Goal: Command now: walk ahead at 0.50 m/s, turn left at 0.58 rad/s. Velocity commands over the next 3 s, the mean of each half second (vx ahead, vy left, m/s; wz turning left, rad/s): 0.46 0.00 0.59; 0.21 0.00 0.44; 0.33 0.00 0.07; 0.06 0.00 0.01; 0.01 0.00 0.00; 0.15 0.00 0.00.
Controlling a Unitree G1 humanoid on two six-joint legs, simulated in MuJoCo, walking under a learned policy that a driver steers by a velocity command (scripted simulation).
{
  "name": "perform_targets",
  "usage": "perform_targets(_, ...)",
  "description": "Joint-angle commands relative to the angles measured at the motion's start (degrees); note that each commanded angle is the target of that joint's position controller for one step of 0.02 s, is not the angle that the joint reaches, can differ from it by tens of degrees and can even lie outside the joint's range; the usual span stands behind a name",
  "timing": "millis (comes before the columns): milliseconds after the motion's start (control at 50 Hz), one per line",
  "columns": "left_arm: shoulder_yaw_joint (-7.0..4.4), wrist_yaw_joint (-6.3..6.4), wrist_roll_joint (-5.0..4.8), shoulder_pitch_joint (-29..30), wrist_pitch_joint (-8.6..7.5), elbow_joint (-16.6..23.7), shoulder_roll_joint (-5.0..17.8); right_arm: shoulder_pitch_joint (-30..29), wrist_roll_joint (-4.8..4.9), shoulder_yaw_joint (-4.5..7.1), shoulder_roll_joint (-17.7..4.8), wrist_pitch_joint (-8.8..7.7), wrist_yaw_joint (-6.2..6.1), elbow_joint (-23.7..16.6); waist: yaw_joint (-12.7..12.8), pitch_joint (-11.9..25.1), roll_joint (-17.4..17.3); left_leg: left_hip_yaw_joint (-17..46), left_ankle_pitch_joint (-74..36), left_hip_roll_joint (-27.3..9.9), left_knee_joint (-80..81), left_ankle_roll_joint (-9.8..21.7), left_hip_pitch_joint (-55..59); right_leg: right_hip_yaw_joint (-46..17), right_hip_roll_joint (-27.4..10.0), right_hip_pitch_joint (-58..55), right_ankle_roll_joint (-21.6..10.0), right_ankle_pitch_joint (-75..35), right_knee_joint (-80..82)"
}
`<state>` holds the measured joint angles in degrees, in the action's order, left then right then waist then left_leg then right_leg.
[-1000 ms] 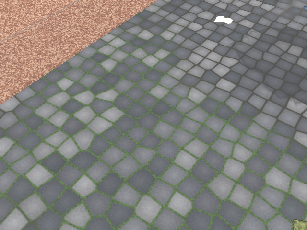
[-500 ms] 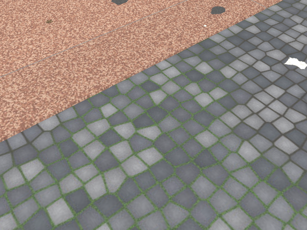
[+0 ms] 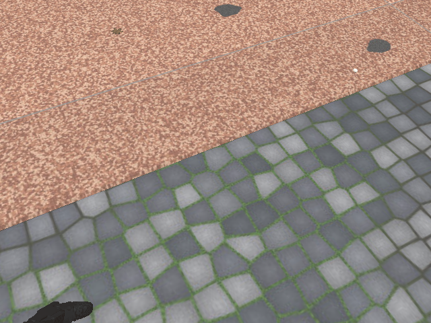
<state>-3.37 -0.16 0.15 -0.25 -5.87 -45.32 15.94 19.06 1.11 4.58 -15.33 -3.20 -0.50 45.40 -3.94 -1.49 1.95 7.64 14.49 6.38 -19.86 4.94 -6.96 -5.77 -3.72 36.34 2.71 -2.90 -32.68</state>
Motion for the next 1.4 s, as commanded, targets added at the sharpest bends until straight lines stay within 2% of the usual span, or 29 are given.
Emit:
perform_targets(20, -0.96, -0.55, -0.53, 5.5, -1.29, 5.5, 5.1, 2.1, 0.37, 2.29, -8.8, -0.18, -0.52, -2.4, 0.0, 1.2, -7.2, 11.4, -10.1, -13.3, 2.3, 6.7, -2.9, 1.5, 3.2, -7.4, -0.6, -1.2, 4.6)
perform_targets(80, -1.74, -1.03, -0.71, 2.1, -2.39, 5.2, 7.1, 1.3, 0.05, 2.37, -8.9, 0.48, -0.99, -3.0, 2.4, 2.2, -9.5, 15.8, -12.9, -14.5, -3.4, 5.8, 0.7, 1.8, 3.7, -12.1, -2.7, 6.0, 6.9)
perform_targets(100, -2.47, -0.82, -0.42, -3.1, -2.72, 3.8, 8.4, 0.4, -0.04, 1.94, -7.8, 0.59, -0.96, -3.6, 5.2, 4.7, -9.5, 15.1, -16.0, -12.3, -7.9, 4.4, -0.2, 2.6, 3.7, -19.6, -4.3, 5.6, 9.1)
perform_targets(120, -3.32, -0.48, 0.62, -11.0, -3.00, 2.8, 10.8, -0.7, -0.50, 0.87, -5.1, 0.37, -0.68, -4.9, 9.0, 11.5, -7.1, 11.8, -14.5, -9.2, -19.9, 2.4, -5.6, -2.5, -2.7, -33.5, -7.6, 6.0, 6.9)
perform_targets(140, -4.53, 0.00, 1.56, -19.5, -2.44, 1.8, 15.3, 4.6, 0.15, 0.03, -2.1, -0.07, -0.78, -6.2, 8.9, 20.1, 5.2, 3.8, 1.1, -1.5, -39.2, -2.1, -23.5, -22.2, -15.3, -54.7, -14.9, 13.3, 8.1)
perform_targets(160, -4.34, -0.50, 0.12, -20.9, -1.73, 0.5, 14.1, 8.3, 1.02, -0.31, -4.0, -0.45, -0.73, -6.9, 7.5, 22.0, 17.1, 2.2, 20.9, -2.3, -50.5, -3.2, -35.7, -40.5, -21.8, -59.1, -19.0, 24.9, 13.4)
perform_targets(180, -2.95, -0.39, -0.59, -17.7, -1.31, 1.9, 8.7, 5.3, 1.30, 0.85, -9.0, -0.19, -0.66, -6.1, 8.4, 14.1, 9.4, 3.4, 16.6, -6.0, -55.4, -3.7, -39.6, -34.6, -19.7, -52.8, -16.7, 31.5, 14.9)
perform_targets(200, -2.28, -0.17, -0.35, -14.9, -0.69, 2.5, 6.6, 0.4, 0.71, 1.18, -10.0, 0.20, -0.61, -6.8, 8.7, 8.1, 4.3, 0.9, 11.9, -8.2, -55.5, -3.9, -39.2, -25.0, -17.0, -44.8, -14.1, 28.2, 15.6)
perform_targets(240, -1.46, -0.12, 0.52, -10.8, -0.28, 2.3, 4.7, -3.0, -0.04, 1.48, -8.3, 0.59, -0.35, -8.0, 6.0, 2.1, 3.0, 0.0, 6.3, -11.6, -50.5, -3.6, -35.4, -14.4, -12.8, -32.8, -12.6, 17.8, 18.9)
perform_targets(300, -1.82, -0.20, 0.23, -10.5, -0.95, 1.1, 5.5, -2.6, 0.54, 0.86, -4.9, 1.58, 0.16, -9.1, 4.7, 1.0, 4.1, -1.7, 3.1, -13.5, -46.5, -4.0, -32.9, -5.6, -11.3, -28.2, -13.4, 10.4, 23.0)
perform_targets(440, -2.75, 0.85, -0.03, -10.1, 0.29, 0.1, 9.0, -10.9, -0.38, -0.03, -3.0, 1.07, 1.67, -12.6, 6.0, -0.3, 2.0, -7.3, -15.4, -11.6, -24.4, -5.1, -28.7, 11.9, -8.4, -28.9, -11.5, -14.5, 21.0)
perform_targets(520, -3.32, 1.37, -1.57, -12.2, 1.87, -0.6, 11.4, -13.9, -0.28, 0.66, -4.3, 1.56, 3.41, -14.8, 6.5, 1.1, 3.4, -9.9, -13.3, -9.3, -16.6, -3.2, -24.8, 13.9, -10.4, -34.7, -9.7, -19.6, 15.4)
perform_targets(580, -3.80, 1.85, -2.87, -10.5, 2.88, 0.3, 12.1, -3.3, -0.80, 3.32, -9.2, 1.82, 3.49, -12.9, -0.1, 6.5, 2.8, -12.3, -11.9, -4.2, -9.3, 0.7, -10.9, 15.9, -9.2, -35.1, -6.8, -28.0, -1.8)
perform_targets(600, -3.12, 1.62, -1.91, -12.6, 2.72, 0.4, 10.2, 2.4, -0.92, 4.71, -12.5, 1.97, 2.31, -11.7, -2.7, 9.9, -1.9, -8.6, -24.5, -5.3, -6.2, 3.2, 1.0, 17.0, -5.9, -27.5, -3.7, -16.9, -15.0)
perform_targets(620, -0.83, 0.90, 2.57, -17.0, 2.51, 2.2, 2.6, 1.9, -1.06, 5.05, -17.9, 2.38, 0.83, -12.4, 2.9, 14.5, -18.3, 10.0, -55.6, -19.9, -13.2, 9.4, 16.7, 16.4, 0.8, -8.9, -0.3, 37.4, -34.8)
perform_targets(640, -0.26, 0.12, 1.11, -20.4, 1.90, 3.2, 5.6, -0.2, -2.02, 4.34, -18.5, 1.68, 1.52, -15.9, 2.9, 27.7, -18.3, 32.9, -46.7, -30.4, -7.7, 21.8, 25.2, 4.1, 6.7, 1.0, 1.0, 47.0, -49.7)
perform_targets(660, -1.45, -0.16, -0.81, -14.0, 1.92, 3.4, 10.3, -1.6, -1.83, 3.53, -14.3, 1.61, 2.04, -16.6, -0.5, 25.6, -8.4, 26.8, -38.6, -26.4, -4.5, 18.7, 21.5, -0.2, 3.7, 3.3, 0.2, 39.8, -50.1)
perform_targets(700, -1.16, 0.89, -0.31, -10.2, 2.85, 4.0, 9.0, -6.5, -0.41, 2.44, -11.0, 1.76, 1.64, -15.9, 2.3, 13.9, -2.4, 17.0, -29.2, -20.6, -2.8, 12.9, 7.4, 0.6, 0.3, 3.6, 0.0, 31.5, -42.3)
perform_targets(780, -0.97, 1.51, 0.15, -13.6, 5.03, 3.0, 7.7, -10.5, -2.02, 1.78, -10.0, 2.16, 0.66, -15.8, 6.3, 11.6, -5.7, 9.7, -27.4, -17.1, 0.5, 11.4, -9.1, 2.9, 0.0, -7.9, 0.8, 27.4, -30.8)
perform_targets(840, -0.10, 1.37, 0.24, -11.2, 5.13, 3.6, 5.5, -10.0, -1.26, 1.73, -10.0, 2.20, -0.12, -14.9, 4.7, 11.4, -7.7, 9.3, -1.4, -15.1, 4.2, 10.4, -11.7, 3.9, -0.1, -10.2, 0.8, 22.0, -20.9)
perform_targets(960, -0.22, 0.02, -0.36, -7.8, 3.02, 5.1, 6.3, -7.0, -1.24, 1.23, -10.4, 1.84, 0.44, -12.5, 2.5, 6.8, -9.8, 13.5, 16.6, -16.7, 5.6, 8.0, -12.5, 5.6, 1.5, -13.8, -2.0, 20.7, -7.5)
perform_targets(1020, -0.25, -0.45, -0.17, -12.8, 1.94, 3.3, 5.0, -7.7, -0.77, 0.37, -8.6, 2.13, 0.71, -11.9, 5.7, 5.0, -8.3, 11.6, 21.1, -13.6, 2.0, 5.4, -17.6, 7.7, 3.0, -23.9, -4.8, 19.1, 2.7)
perform_targets(1040, -0.50, -0.26, 0.15, -16.5, 1.67, 2.5, 6.0, -8.8, -0.85, -0.35, -6.3, 2.04, 0.64, -12.2, 7.2, 4.5, -6.1, 9.6, 20.5, -11.2, -3.2, 3.2, -21.3, 3.1, -0.6, -28.0, -6.5, 21.9, 6.1)
perform_targets(1060, -0.96, 0.09, 0.66, -22.6, 1.49, 1.4, 8.8, -10.1, -0.96, -1.42, -2.1, 1.69, 0.63, -12.8, 8.4, 4.5, 3.0, 1.9, 18.3, -5.6, -20.1, -0.6, -28.3, -9.9, -10.6, -33.2, -9.9, 29.5, 13.7)
perform_targets(1080, -2.82, -0.47, 1.32, -23.5, 1.69, 0.7, 14.9, -10.8, 0.21, -0.85, -4.2, 0.53, 0.75, -15.4, 7.6, -0.8, 14.9, -5.9, 17.7, -1.9, -29.7, -2.2, -42.7, -29.7, -18.9, -35.2, -16.7, 43.2, 22.3)
perform_targets(1120, -1.81, 0.04, 0.39, -20.2, 0.98, 2.2, 10.1, -11.7, 0.42, 0.71, -8.7, -0.75, 0.98, -14.0, 6.8, -3.8, 7.2, -1.1, 8.5, -6.8, -38.1, -2.4, -47.5, -27.2, -17.1, -35.1, -16.2, 42.7, 22.4)
perform_targets(1200, -0.97, 0.42, -0.08, -19.9, 0.95, 2.3, 7.6, -12.7, -0.72, 0.19, -5.1, -1.00, 1.33, -12.6, 6.7, -1.9, 5.5, -4.9, -4.6, -9.2, -35.2, -4.5, -42.1, -11.8, -10.7, -33.9, -13.1, 23.1, 24.2)
perform_targets(1300, -1.06, 0.83, -0.28, -21.9, 2.05, 0.7, 8.4, -18.7, -0.77, -1.33, -0.9, -1.42, 2.22, -13.4, 8.8, -1.7, 5.4, -9.1, -12.5, -7.5, -18.3, -6.0, -29.2, 1.1, -6.2, -30.0, -11.3, -1.9, 21.4)
perform_targets(1400, -1.78, 0.96, -1.37, -23.0, 3.38, -0.6, 10.5, -18.1, -0.46, -0.34, -3.8, -1.65, 3.28, -13.2, 7.1, 0.9, 7.0, -8.6, -13.6, -5.6, -9.5, -3.6, -19.4, -0.1, -8.6, -32.8, -9.9, -12.5, 14.0)
